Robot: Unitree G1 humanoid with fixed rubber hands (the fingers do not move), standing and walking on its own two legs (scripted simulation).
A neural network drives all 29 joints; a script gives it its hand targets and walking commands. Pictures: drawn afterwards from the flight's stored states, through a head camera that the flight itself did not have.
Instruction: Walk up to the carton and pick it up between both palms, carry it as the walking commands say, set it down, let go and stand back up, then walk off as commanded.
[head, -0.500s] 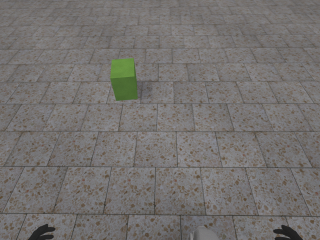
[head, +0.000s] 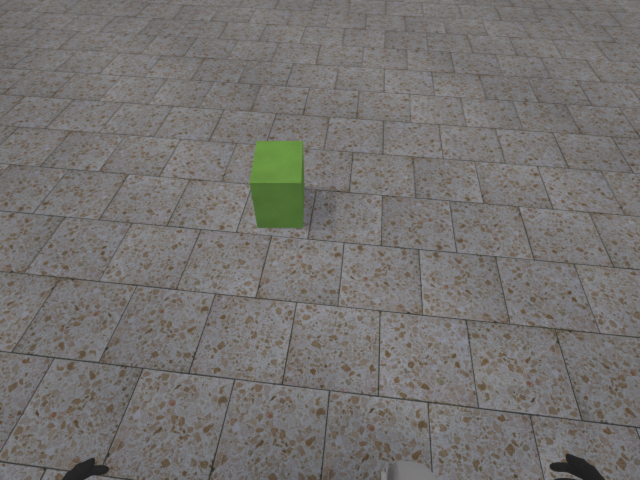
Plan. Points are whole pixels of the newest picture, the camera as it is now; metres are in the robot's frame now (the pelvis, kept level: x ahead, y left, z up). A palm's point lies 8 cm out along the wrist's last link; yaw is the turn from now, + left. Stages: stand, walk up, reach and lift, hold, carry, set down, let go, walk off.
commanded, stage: walk up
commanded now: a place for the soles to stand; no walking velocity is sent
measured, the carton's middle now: (280, 184) +1.30 +0.14 -0.62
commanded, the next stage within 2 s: none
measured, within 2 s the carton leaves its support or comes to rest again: neither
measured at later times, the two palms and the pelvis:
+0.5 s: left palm (78, 410) +0.24 +0.33 -0.07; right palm (532, 365) +0.29 -0.31 -0.08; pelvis +0.17 +0.00 -0.01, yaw +2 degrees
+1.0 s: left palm (100, 310) +0.38 +0.34 -0.05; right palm (492, 282) +0.44 -0.30 -0.09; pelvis +0.31 +0.01 +0.00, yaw +2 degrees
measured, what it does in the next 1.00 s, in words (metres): walks ahead: right foot, then left foot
